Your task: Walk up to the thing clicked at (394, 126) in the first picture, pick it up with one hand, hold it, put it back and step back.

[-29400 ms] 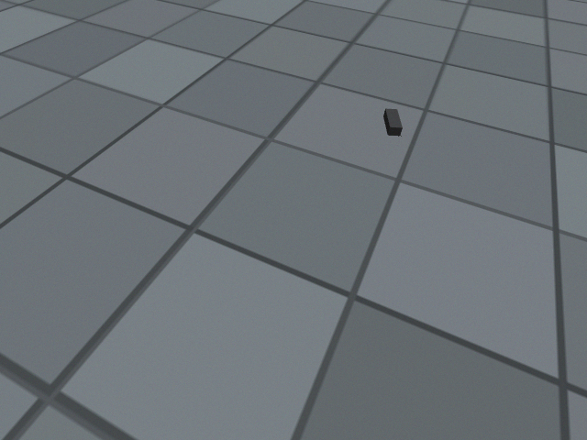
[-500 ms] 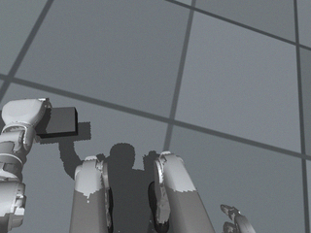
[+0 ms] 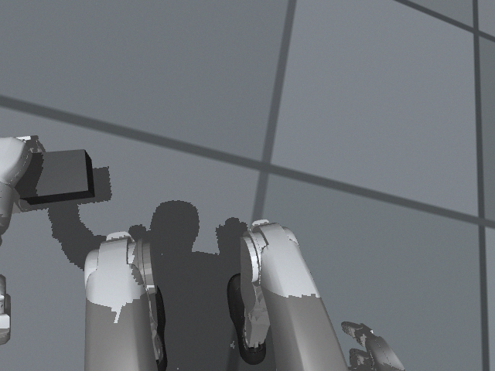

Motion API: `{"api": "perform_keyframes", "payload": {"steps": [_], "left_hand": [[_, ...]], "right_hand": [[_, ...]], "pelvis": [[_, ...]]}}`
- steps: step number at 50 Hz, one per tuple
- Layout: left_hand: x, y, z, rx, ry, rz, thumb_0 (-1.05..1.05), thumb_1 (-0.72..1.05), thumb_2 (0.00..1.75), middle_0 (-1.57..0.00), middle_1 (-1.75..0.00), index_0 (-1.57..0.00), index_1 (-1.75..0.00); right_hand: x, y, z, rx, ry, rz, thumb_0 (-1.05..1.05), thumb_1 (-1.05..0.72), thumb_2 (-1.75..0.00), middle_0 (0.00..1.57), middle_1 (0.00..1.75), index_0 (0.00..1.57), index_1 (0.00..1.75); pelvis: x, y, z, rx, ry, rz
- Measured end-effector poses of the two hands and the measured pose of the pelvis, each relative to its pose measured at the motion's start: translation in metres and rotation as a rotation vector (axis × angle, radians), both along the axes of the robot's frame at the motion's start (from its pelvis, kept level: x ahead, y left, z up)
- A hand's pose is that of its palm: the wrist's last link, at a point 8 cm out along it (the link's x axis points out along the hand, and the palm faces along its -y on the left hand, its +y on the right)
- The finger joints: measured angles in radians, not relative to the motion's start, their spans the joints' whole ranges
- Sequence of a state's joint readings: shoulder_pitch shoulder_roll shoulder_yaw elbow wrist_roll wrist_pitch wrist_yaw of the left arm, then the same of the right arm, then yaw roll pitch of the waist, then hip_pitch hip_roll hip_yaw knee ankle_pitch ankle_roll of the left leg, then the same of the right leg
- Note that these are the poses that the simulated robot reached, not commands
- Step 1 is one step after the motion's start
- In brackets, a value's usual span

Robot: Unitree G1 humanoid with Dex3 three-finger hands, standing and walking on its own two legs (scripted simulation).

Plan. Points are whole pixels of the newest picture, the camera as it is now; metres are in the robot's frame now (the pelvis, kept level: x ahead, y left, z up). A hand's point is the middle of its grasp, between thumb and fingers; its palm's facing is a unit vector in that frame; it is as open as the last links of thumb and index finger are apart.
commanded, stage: crouch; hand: left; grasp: from above
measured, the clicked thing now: (24, 180) +0.42 +0.32 -0.21
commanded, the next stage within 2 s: lower in 0.24 s
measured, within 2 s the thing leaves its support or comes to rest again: rests again in 1.46 s
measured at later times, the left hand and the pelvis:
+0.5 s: hand (23, 185) +0.41 +0.33 -0.23, palm faces -0.48 -0.10 -0.87, open 10.2 cm; pelvis +0.00 +0.00 -0.05, yaw -2 degrees
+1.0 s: hand (37, 187) +0.42 +0.33 -0.29, palm faces -0.45 -0.13 -0.88, open 10.3 cm; pelvis +0.00 +0.00 -0.08, yaw -5 degrees
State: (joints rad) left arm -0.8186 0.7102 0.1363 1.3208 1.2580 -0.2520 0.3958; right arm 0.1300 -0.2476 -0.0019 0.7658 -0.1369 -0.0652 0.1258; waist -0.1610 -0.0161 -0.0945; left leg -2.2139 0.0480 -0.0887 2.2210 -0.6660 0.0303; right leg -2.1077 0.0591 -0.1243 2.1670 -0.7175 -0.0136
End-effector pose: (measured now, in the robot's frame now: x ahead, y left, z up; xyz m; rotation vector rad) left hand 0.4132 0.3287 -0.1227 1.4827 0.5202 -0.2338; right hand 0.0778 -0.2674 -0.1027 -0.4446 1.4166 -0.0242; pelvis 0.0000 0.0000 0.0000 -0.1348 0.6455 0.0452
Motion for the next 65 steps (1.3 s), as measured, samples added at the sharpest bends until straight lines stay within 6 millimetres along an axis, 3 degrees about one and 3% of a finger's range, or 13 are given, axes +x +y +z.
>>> {"api": "perform_keyframes", "payload": {"steps": [12,22,38,65], "left_hand": [[0.005,0.002,-0.027,0.001,-0.004,0.011,-0.03,-0.05,0.54,-0.64,-0.64,-0.69,-0.60],[0.007,0.006,-0.045,0.002,0.011,0.019,-0.02,-0.05,0.53,-0.64,-0.64,-0.69,-0.59],[0.006,0.007,-0.090,-0.032,-0.005,0.012,-0.03,-0.03,0.53,-0.62,-0.65,-0.67,-0.61],[0.011,0.008,-0.134,-0.038,0.000,0.039,-0.03,-0.03,0.55,-0.59,-0.68,-0.64,-0.63]], "right_hand": [[-0.011,-0.006,-0.026,-0.004,0.038,0.012,0.00,-0.91,-0.90,0.20,0.30,0.20,0.30],[-0.009,-0.010,-0.037,-0.019,0.042,0.035,0.00,-0.91,-0.90,0.20,0.30,0.20,0.30],[-0.009,-0.009,-0.053,-0.048,0.051,0.082,0.00,-0.91,-0.90,0.20,0.30,0.20,0.30],[-0.023,-0.008,-0.056,-0.045,0.072,0.156,0.00,-0.90,-0.90,0.20,0.30,0.20,0.30]], "pelvis": [[-0.003,-0.004,-0.027,0.001,-0.024,-0.017],[-0.002,-0.005,-0.041,-0.006,-0.040,-0.028],[-0.003,-0.003,-0.069,-0.028,-0.089,-0.046],[-0.003,-0.002,-0.091,-0.059,-0.153,-0.076]]}}
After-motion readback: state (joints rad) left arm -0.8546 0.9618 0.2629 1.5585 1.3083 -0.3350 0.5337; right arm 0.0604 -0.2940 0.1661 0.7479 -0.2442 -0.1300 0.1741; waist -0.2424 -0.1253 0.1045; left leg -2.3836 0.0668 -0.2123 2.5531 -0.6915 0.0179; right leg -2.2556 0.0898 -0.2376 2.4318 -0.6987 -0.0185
